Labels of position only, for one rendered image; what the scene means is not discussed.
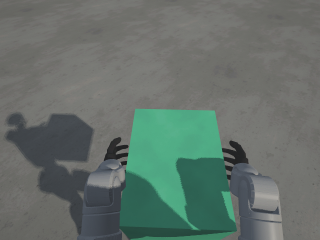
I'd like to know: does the right robot hand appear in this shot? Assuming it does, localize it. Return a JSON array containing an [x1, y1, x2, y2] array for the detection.
[[222, 140, 249, 180]]

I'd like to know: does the left robot hand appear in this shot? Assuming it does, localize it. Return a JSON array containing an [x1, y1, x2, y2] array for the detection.
[[104, 137, 129, 173]]

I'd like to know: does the carton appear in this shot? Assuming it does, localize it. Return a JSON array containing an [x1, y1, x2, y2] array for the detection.
[[119, 108, 237, 240]]

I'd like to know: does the right robot forearm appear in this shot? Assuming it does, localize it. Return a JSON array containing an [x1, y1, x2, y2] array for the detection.
[[229, 163, 284, 240]]

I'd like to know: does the left robot forearm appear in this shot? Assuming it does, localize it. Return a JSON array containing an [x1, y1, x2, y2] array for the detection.
[[77, 159, 126, 240]]

